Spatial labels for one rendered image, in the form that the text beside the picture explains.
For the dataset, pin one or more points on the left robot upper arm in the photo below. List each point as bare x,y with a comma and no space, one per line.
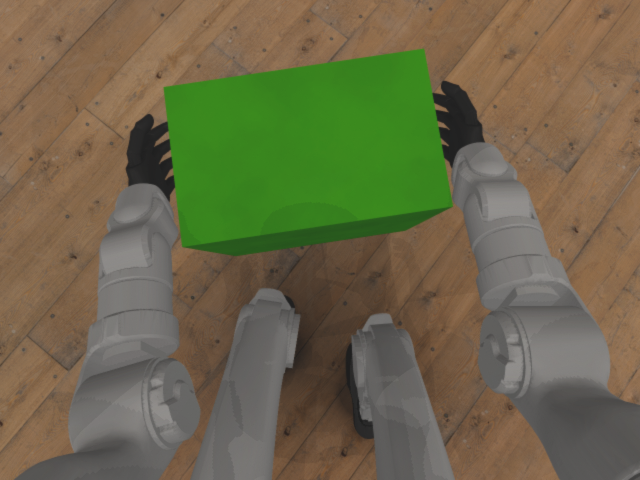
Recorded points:
126,424

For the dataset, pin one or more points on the right robot upper arm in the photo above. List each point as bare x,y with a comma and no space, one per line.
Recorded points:
552,363

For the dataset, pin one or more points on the right robot thigh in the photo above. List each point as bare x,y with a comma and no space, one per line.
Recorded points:
408,442

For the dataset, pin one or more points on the carton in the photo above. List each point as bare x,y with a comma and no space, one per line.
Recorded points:
306,155

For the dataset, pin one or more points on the right robot forearm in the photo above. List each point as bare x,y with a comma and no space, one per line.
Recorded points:
514,263

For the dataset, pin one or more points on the robot left hand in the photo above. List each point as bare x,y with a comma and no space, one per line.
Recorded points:
143,158

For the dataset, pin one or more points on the left robot forearm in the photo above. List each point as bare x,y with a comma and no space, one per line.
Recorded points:
135,319

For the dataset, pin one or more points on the left robot foot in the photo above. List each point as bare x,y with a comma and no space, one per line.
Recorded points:
290,302

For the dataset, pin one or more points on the robot right hand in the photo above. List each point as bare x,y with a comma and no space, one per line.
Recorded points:
461,119

